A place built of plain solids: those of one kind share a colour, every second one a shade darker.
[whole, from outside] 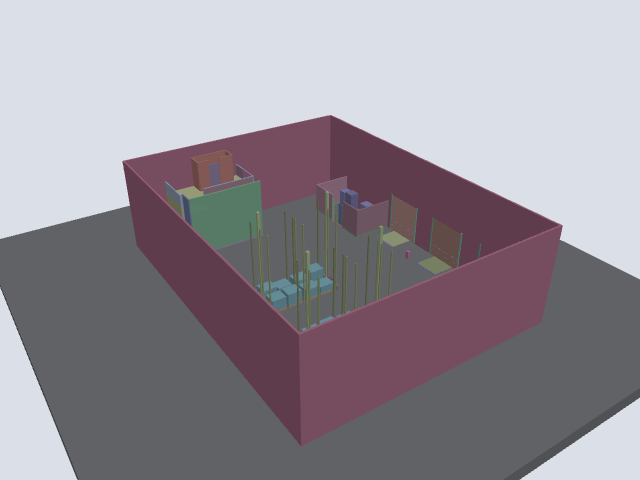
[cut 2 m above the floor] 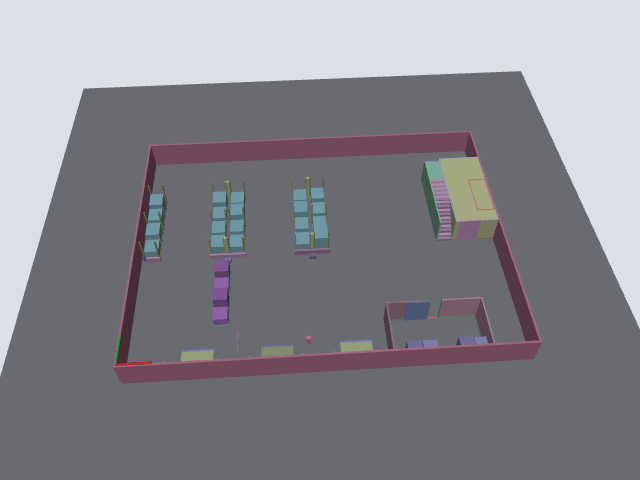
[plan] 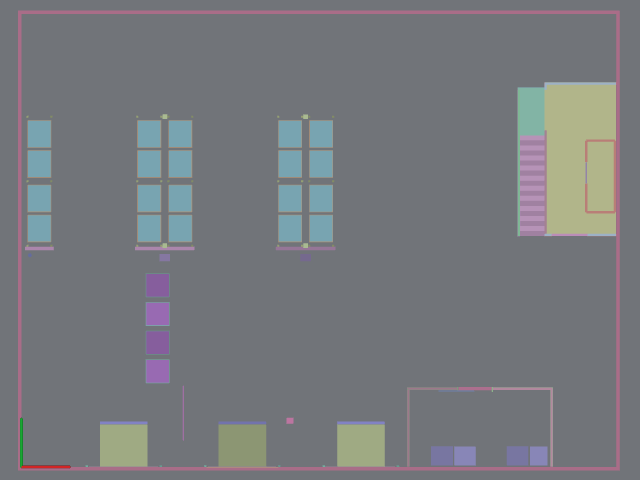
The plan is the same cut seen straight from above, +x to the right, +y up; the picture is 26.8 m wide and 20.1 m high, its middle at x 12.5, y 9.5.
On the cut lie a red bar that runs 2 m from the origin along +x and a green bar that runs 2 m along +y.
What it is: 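Racking aisles and the goods-in floor of a storage hall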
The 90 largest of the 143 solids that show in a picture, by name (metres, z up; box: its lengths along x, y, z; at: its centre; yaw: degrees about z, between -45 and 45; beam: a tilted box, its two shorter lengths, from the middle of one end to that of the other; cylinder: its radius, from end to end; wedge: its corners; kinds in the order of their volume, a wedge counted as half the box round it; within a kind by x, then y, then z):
{
 "wall_1": {"box": [0.15, 19.26, 7.52], "at": [-0.07, 9.48, 3.71]},
 "wall_2": {"box": [25.2, 0.15, 7.52], "at": [12.45, -0.07, 3.71]},
 "wall_3": {"box": [25.2, 0.15, 7.52], "at": [12.45, 19.04, 3.71]},
 "wall_4": {"box": [0.15, 19.26, 7.52], "at": [24.98, 9.48, 3.71]},
 "mezz_deck_1": {"box": [3.0, 6.44, 4.09], "at": [23.4, 12.88, 2.0]},
 "row_load_1": {"box": [0.95, 1.1, 0.57], "at": [0.75, 9.98, 0.43]},
 "row_load_2": {"box": [0.95, 1.1, 0.91], "at": [0.75, 11.24, 0.6]},
 "row_load_3": {"box": [0.95, 1.1, 0.86], "at": [0.75, 12.68, 0.57]},
 "row_load_4": {"box": [0.95, 1.1, 1.1], "at": [0.75, 13.94, 0.69]},
 "row_load_5": {"box": [0.95, 1.1, 0.72], "at": [5.35, 9.98, 0.5]},
 "row_load_6": {"box": [0.95, 1.1, 0.78], "at": [5.35, 11.24, 0.53]},
 "row_load_7": {"box": [0.95, 1.1, 0.73], "at": [5.35, 12.68, 0.5]},
 "row_load_8": {"box": [0.95, 1.1, 1.04], "at": [5.35, 13.94, 0.66]},
 "row_load_9": {"box": [0.95, 1.1, 0.66], "at": [6.65, 9.98, 0.47]},
 "row_load_10": {"box": [0.95, 1.1, 0.82], "at": [6.65, 11.24, 0.55]},
 "row_load_11": {"box": [0.95, 1.1, 0.99], "at": [6.65, 12.68, 0.63]},
 "row_load_12": {"box": [0.95, 1.1, 0.92], "at": [6.65, 13.94, 0.6]},
 "row_load_13": {"box": [0.95, 1.1, 0.57], "at": [11.25, 9.98, 0.42]},
 "row_load_14": {"box": [0.95, 1.1, 0.76], "at": [11.25, 11.24, 0.52]},
 "row_load_15": {"box": [0.95, 1.1, 0.95], "at": [11.25, 12.68, 0.62]},
 "row_load_16": {"box": [0.95, 1.1, 0.88], "at": [11.25, 13.94, 0.58]},
 "row_load_17": {"box": [0.95, 1.1, 1.11], "at": [12.55, 9.98, 0.69]},
 "row_load_18": {"box": [0.95, 1.1, 0.79], "at": [12.55, 11.24, 0.54]},
 "row_load_19": {"box": [0.95, 1.1, 0.72], "at": [12.55, 12.68, 0.5]},
 "row_load_20": {"box": [0.95, 1.1, 0.97], "at": [12.55, 13.94, 0.62]},
 "mezz_steps_1": {"box": [1.02, 0.21, 1.01], "at": [21.39, 10.61, 0.46]},
 "mezz_steps_2": {"box": [1.02, 0.21, 1.21], "at": [21.39, 10.82, 0.55]},
 "mezz_steps_3": {"box": [1.02, 0.21, 1.4], "at": [21.39, 11.04, 0.65]},
 "mezz_steps_4": {"box": [1.02, 0.21, 1.59], "at": [21.39, 11.25, 0.75]},
 "mezz_steps_5": {"box": [1.02, 0.21, 1.78], "at": [21.39, 11.46, 0.84]},
 "mezz_steps_6": {"box": [1.02, 0.21, 1.98], "at": [21.39, 11.67, 0.94]},
 "mezz_steps_7": {"box": [1.02, 0.21, 2.17], "at": [21.39, 11.88, 1.03]},
 "mezz_steps_8": {"box": [1.02, 0.21, 2.36], "at": [21.39, 12.09, 1.13]},
 "mezz_steps_9": {"box": [1.02, 0.21, 2.55], "at": [21.39, 12.3, 1.23]},
 "mezz_steps_10": {"box": [1.02, 0.21, 2.75], "at": [21.39, 12.51, 1.32]},
 "mezz_steps_11": {"box": [1.02, 0.21, 2.94], "at": [21.39, 12.72, 1.42]},
 "mezz_steps_12": {"box": [1.02, 0.21, 3.13], "at": [21.39, 12.93, 1.52]},
 "mezz_steps_13": {"box": [1.02, 0.21, 3.32], "at": [21.39, 13.15, 1.61]},
 "mezz_steps_14": {"box": [1.02, 0.21, 3.52], "at": [21.39, 13.36, 1.71]},
 "mezz_steps_15": {"box": [1.02, 0.21, 3.71], "at": [21.39, 13.57, 1.8]},
 "mezz_steps_16": {"box": [1.02, 0.21, 3.9], "at": [21.39, 13.78, 1.9]},
 "mezz_landing_1": {"box": [1.12, 0.1, 5.05], "at": [21.34, 15.84, 2.48]},
 "mezz_landing_2": {"box": [1.02, 1.92, 4.09], "at": [21.39, 14.84, 2.0]},
 "office_1": {"box": [0.1, 1.2, 6.59], "at": [23.65, 11.26, 3.25]},
 "office_2": {"box": [0.1, 0.9, 6.59], "at": [23.65, 13.21, 3.25]},
 "office_3": {"box": [1.2, 0.1, 6.59], "at": [24.25, 10.66, 3.25]},
 "office_4": {"box": [1.2, 0.1, 6.59], "at": [24.25, 13.66, 3.25]},
 "office_5": {"box": [0.1, 3.0, 6.59], "at": [24.85, 12.16, 3.25]},
 "mezz_par_whole_1": {"box": [0.1, 4.33, 5.09], "at": [21.95, 11.93, 2.5]},
 "mezz_par_whole_2": {"box": [3.0, 0.1, 5.09], "at": [23.4, 16.05, 2.5]},
 "mezz_par_whole_3": {"box": [1.2, 0.1, 5.09], "at": [24.3, 9.71, 2.5]},
 "room_stock_1": {"box": [0.93, 0.8, 1.43], "at": [17.61, 0.46, 0.66]},
 "room_stock_2": {"box": [0.9, 0.8, 1.37], "at": [18.57, 0.46, 0.63]},
 "room_stock_3": {"box": [0.9, 0.8, 1.57], "at": [20.77, 0.46, 0.73]},
 "room_stock_4": {"box": [0.74, 0.8, 1.42], "at": [21.66, 0.46, 0.66]},
 "mezz_cheek_whole_1": {"box": [0.1, 6.13, 5.09], "at": [20.83, 12.73, 2.5]},
 "mezz_cheek_1": {"box": [0.1, 6.13, 5.05], "at": [20.83, 12.73, 2.48]},
 "lane_load_1": {"box": [0.95, 0.95, 0.65], "at": [5.7, 4.0, 0.47]},
 "lane_load_2": {"box": [0.95, 0.95, 1.1], "at": [5.7, 5.2, 0.69]},
 "lane_load_3": {"box": [0.95, 0.95, 0.6], "at": [5.7, 6.4, 0.44]},
 "lane_load_4": {"box": [0.95, 0.95, 0.94], "at": [5.7, 7.6, 0.61]},
 "room_wall_1": {"box": [0.1, 3.22, 2.55], "at": [16.2, 1.61, 1.23]},
 "room_wall_2": {"box": [2.1, 0.1, 2.55], "at": [17.2, 3.27, 1.23]},
 "room_wall_3": {"box": [2.5, 0.1, 2.55], "at": [21.0, 3.27, 1.23]},
 "room_wall_4": {"box": [0.1, 3.22, 2.55], "at": [22.2, 1.61, 1.23]},
 "mezz_par_1": {"box": [0.1, 4.33, 5.05], "at": [21.95, 11.93, 2.48]},
 "mezz_par_2": {"box": [1.2, 0.1, 5.05], "at": [24.3, 9.71, 2.48]},
 "row_pal_1": {"box": [1.0, 1.16, 0.19], "at": [0.75, 12.68, 0.04]},
 "row_pal_2": {"box": [1.0, 1.16, 0.19], "at": [0.75, 13.94, 0.04]},
 "row_pal_3": {"box": [1.0, 1.16, 0.19], "at": [5.35, 12.68, 0.04]},
 "row_pal_4": {"box": [1.0, 1.16, 0.19], "at": [5.35, 13.94, 0.04]},
 "row_pal_5": {"box": [1.0, 1.16, 0.19], "at": [6.65, 12.68, 0.04]},
 "row_pal_6": {"box": [1.0, 1.16, 0.19], "at": [6.65, 13.94, 0.04]},
 "row_pal_7": {"box": [1.0, 1.16, 0.19], "at": [11.25, 9.98, 0.04]},
 "row_pal_8": {"box": [1.0, 1.16, 0.19], "at": [11.25, 11.24, 0.04]},
 "row_pal_9": {"box": [1.0, 1.16, 0.19], "at": [11.25, 12.68, 0.04]},
 "row_pal_10": {"box": [1.0, 1.16, 0.19], "at": [11.25, 13.94, 0.04]},
 "row_pal_11": {"box": [1.0, 1.16, 0.19], "at": [12.55, 12.68, 0.04]},
 "column_row_1": {"box": [0.2, 0.2, 7.52], "at": [6.0, 9.26, 3.71]},
 "column_row_2": {"box": [0.2, 0.2, 7.52], "at": [6.0, 14.66, 3.71]},
 "column_row_3": {"box": [0.2, 0.2, 7.52], "at": [11.9, 9.26, 3.71]},
 "column_row_4": {"box": [0.2, 0.2, 7.52], "at": [11.9, 14.66, 3.71]},
 "shutter_1": {"box": [3.0, 0.05, 3.25], "at": [9.25, -0.03, 1.57]},
 "shutter_2": {"box": [3.0, 0.05, 3.25], "at": [14.22, -0.03, 1.57]},
 "mezz_gate_1": {"box": [1.5, 0.1, 5.09], "at": [22.95, 9.71, 2.5]},
 "leveller_1": {"box": [2.0, 1.78, 0.07], "at": [4.28, 0.89, -0.02]},
 "leveller_2": {"box": [2.0, 1.78, 0.07], "at": [9.25, 0.89, -0.02]},
 "leveller_3": {"box": [2.0, 1.78, 0.07], "at": [14.22, 0.89, -0.02]},
 "mezz_landing_whole_1": {"box": [1.12, 0.1, 5.09], "at": [21.34, 15.84, 2.5]},
 "office_door_leaf_1": {"box": [0.06, 0.9, 6.19], "at": [23.65, 12.31, 3.05]}
}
